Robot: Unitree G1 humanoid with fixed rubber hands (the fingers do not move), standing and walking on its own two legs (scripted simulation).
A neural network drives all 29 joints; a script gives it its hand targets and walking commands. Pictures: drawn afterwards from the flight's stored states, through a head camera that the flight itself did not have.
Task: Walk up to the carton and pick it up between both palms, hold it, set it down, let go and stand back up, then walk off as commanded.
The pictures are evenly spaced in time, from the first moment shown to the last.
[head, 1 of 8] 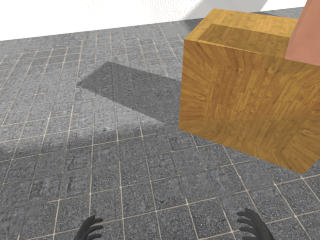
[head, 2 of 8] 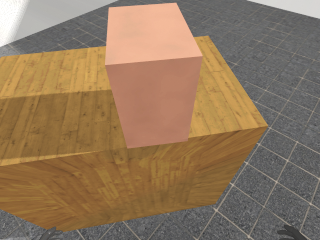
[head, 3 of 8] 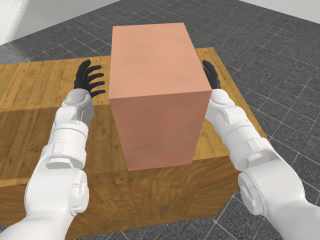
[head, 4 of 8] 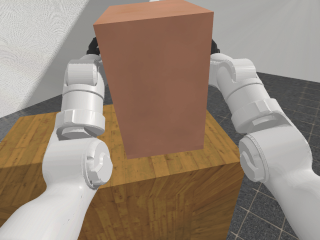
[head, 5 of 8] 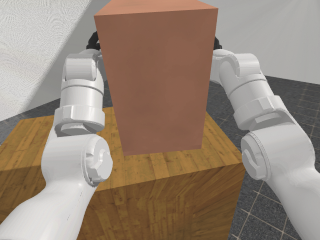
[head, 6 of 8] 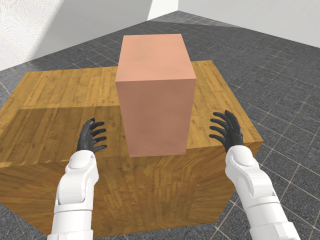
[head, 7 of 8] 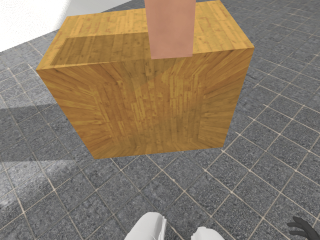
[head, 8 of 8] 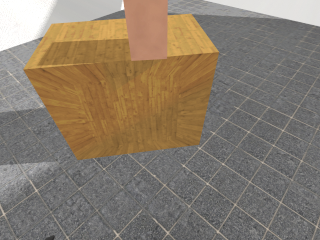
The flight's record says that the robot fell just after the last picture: no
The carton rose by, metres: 0.24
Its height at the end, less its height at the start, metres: +0.00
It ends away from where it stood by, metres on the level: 0.01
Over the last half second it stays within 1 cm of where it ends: yes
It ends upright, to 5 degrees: yes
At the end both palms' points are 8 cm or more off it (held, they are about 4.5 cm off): yes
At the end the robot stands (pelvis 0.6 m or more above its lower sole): yes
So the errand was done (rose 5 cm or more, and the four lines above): yes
